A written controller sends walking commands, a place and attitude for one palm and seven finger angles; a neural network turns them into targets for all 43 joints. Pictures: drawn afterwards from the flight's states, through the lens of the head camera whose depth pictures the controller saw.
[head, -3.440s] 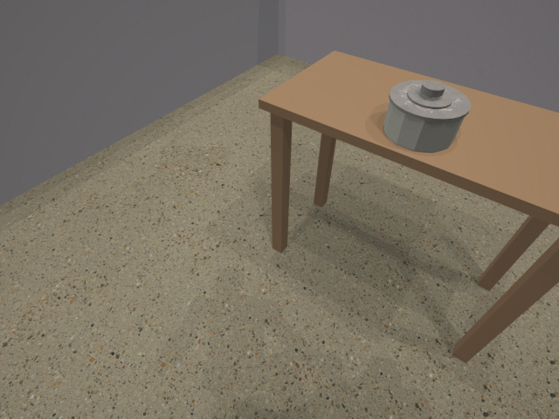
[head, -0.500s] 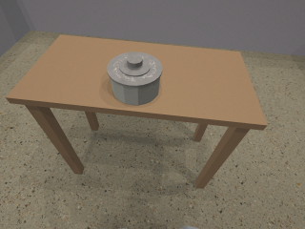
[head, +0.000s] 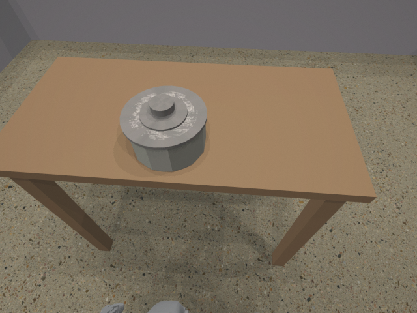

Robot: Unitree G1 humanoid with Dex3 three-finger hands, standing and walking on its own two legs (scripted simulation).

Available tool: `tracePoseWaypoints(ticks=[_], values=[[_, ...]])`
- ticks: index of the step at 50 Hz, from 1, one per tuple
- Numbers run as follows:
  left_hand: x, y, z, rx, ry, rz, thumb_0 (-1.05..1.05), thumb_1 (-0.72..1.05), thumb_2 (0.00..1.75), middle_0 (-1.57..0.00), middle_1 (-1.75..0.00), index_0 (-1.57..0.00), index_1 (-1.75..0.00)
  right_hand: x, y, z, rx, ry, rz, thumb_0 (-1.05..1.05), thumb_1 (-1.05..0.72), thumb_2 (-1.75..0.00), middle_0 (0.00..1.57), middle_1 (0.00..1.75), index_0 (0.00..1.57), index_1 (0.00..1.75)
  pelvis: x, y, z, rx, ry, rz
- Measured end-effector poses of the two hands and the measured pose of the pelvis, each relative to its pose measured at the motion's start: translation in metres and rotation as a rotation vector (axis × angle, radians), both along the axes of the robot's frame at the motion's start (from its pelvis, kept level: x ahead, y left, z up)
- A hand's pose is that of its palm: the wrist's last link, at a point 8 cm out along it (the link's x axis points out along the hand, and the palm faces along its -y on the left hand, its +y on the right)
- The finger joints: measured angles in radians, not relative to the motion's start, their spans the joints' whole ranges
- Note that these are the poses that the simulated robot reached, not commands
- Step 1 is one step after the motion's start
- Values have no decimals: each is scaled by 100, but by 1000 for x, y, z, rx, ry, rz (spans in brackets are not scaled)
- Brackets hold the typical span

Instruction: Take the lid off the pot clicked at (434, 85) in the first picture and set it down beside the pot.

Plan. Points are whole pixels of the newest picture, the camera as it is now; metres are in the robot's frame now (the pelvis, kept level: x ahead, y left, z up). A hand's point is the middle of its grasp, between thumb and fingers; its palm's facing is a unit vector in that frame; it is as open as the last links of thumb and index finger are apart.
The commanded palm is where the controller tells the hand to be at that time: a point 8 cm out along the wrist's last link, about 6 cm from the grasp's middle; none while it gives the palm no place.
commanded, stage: come to a stop and stand still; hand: left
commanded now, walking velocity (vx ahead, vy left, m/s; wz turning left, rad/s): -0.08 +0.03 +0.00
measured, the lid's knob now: (162, 105) +0.50 +0.13 +0.10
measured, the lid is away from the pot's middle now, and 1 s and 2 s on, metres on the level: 0.00 0.00 0.00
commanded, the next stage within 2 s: look again from close up in 1.20 s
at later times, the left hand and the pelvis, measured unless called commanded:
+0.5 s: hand out of the picture -0.04 +0.27 -0.18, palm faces +0.02 -0.98 -0.17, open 7.4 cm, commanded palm none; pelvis -0.03 +0.07 +0.01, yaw -1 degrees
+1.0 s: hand out of the picture -0.02 +0.17 -0.17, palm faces +0.04 -0.98 -0.21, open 7.2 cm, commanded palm none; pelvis -0.03 +0.00 +0.00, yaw +0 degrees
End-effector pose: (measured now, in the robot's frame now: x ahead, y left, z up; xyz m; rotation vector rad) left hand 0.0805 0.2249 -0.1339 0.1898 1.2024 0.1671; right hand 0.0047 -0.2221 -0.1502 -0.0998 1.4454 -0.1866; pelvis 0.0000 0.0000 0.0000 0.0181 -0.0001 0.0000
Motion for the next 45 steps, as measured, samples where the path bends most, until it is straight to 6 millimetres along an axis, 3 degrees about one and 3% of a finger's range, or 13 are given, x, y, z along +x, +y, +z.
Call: tracePoseWaypoints(ticks=[5, 8, 11, 15, 20, 27, 33, 37, 41, 45], values=[[-20, 32, -7, 5, 35, 7, 0, 92, 90, -21, -30, -21, -30, 34, 4, 9, -54, -120, 32, 0, -91, -90, 19, 30, 20, 30, -12, 23, -3, -10, -1, -2], [-32, 57, -20, -5, 44, 14, 0, 92, 90, -21, -30, -21, -30, 43, 15, 13, -92, -197, 50, 0, -91, -90, 19, 30, 20, 30, -18, 41, -11, -28, -9, -1], [-45, 78, -30, -18, 58, 36, 0, 91, 90, -20, -30, -20, -30, 37, 32, 19, -113, -225, 67, 0, -91, -90, 19, 30, 20, 30, -23, 56, -14, -34, -21, 2], [-66, 93, -23, -41, 94, 58, 0, 92, 90, -20, -30, -20, -30, 22, 56, 34, -112, -196, 89, 0, -91, -90, 20, 30, 20, 30, -25, 65, 0, -49, -16, 5], [-98, 100, -16, -62, 171, 63, 0, 91, 90, -20, -30, -20, -30, 5, 63, 47, -132, -167, 62, 0, -93, -90, 20, 30, 21, 30, -26, 72, 12, -60, 6, -8], [-121, 89, -14, -72, 267, 41, 1, 91, 90, -20, -30, -20, -30, -30, 60, 47, -129, -104, 10, 0, -92, -90, 20, 30, 21, 30, -31, 69, 15, -60, 19, -19], [-107, 60, -9, -72, 227, 9, 1, 91, 90, -20, -30, -20, -30, -70, 49, 34, -79, -10, -32, 0, -91, -90, 20, 30, 21, 30, -39, 51, 13, -46, 19, -14], [-94, 35, -10, -48, 151, -3, 1, 91, 90, -20, -30, -20, -30, -89, 35, 14, -25, 34, -55, 0, -91, -90, 20, 30, 21, 30, -42, 30, 4, 0, 16, -11], [-93, 18, -2, -16, 132, 2, 1, 94, 90, -20, -30, -20, -30, -93, 25, 4, 20, 54, -53, 0, -91, -90, 20, 30, 20, 30, -40, 15, 4, -14, 0, -6], [-95, 6, -2, -16, 119, 18, 1, 94, 90, -20, -30, -20, -30, -82, 19, 0, 33, 36, -32, 0, -91, -90, 20, 30, 20, 30, -35, 4, 3, -23, -8, -2]])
